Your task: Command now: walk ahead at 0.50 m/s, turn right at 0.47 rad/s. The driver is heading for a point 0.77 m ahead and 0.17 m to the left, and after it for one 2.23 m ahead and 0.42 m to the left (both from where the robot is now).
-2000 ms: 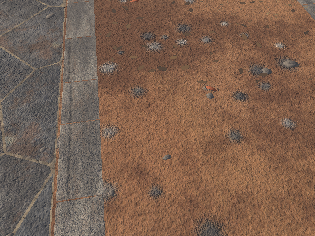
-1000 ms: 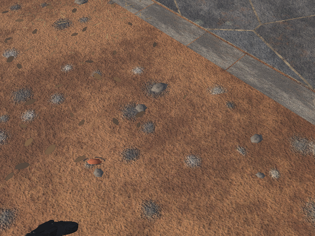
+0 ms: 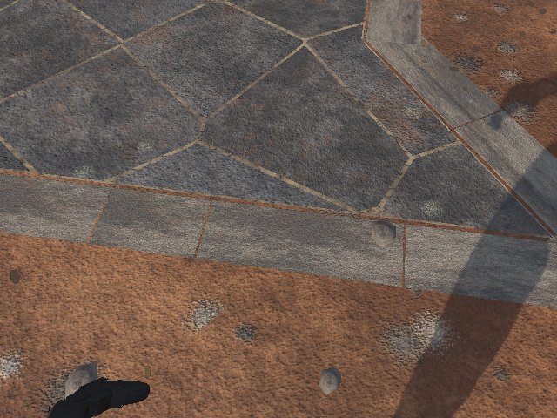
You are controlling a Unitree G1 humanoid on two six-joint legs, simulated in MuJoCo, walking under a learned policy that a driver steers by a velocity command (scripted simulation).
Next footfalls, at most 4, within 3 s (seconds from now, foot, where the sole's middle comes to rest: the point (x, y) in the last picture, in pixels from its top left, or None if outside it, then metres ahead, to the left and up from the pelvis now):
0.58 left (251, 398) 0.49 0.07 -0.76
1.08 right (290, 274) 0.81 -0.05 -0.76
1.60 left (168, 245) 0.92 0.28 -0.76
2.16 right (172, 156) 1.26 0.29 -0.76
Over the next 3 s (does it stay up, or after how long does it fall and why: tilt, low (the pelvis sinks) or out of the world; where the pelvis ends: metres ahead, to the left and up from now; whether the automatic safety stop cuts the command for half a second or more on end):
stays up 1.52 0.43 0.02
